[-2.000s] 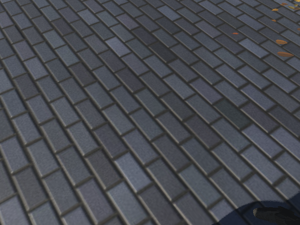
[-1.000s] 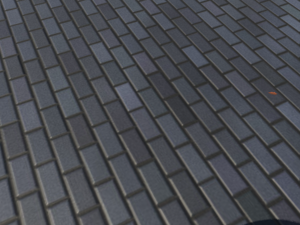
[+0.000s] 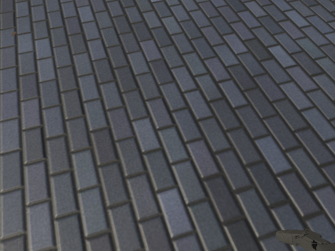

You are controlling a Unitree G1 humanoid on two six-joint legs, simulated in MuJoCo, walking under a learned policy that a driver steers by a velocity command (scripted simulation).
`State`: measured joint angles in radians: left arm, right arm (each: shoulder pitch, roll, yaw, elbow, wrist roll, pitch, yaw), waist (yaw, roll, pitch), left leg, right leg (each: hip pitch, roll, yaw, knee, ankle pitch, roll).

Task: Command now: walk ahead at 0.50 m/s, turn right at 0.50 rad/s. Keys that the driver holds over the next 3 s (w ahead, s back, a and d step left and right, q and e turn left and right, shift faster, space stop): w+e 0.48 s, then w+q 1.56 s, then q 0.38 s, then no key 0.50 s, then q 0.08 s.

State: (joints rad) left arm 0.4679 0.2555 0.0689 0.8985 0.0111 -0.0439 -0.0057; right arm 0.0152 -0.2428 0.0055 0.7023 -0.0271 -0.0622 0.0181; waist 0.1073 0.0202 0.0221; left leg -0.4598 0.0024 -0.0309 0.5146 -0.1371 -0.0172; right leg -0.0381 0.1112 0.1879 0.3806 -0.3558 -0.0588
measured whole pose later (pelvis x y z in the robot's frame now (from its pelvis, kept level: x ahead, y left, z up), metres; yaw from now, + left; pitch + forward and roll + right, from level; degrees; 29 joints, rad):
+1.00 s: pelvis +0.48 -0.12 +0.00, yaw -10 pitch +0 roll -1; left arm 0.39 0.22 0.03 0.94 0.02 -0.09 0.02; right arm 0.15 -0.23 -0.04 0.83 -0.03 0.00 0.06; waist 0.03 0.03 0.05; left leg -0.61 0.06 0.08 0.69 -0.02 0.07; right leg 0.12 0.07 -0.23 0.19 -0.33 -0.06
